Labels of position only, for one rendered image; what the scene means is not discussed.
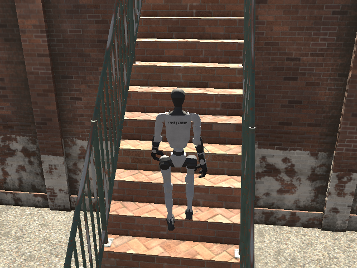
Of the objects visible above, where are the stairs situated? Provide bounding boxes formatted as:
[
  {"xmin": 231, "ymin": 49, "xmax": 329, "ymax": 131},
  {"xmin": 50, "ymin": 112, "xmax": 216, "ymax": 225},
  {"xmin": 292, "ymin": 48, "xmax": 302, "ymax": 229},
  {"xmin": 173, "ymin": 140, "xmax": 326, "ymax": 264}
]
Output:
[{"xmin": 101, "ymin": 0, "xmax": 244, "ymax": 268}]

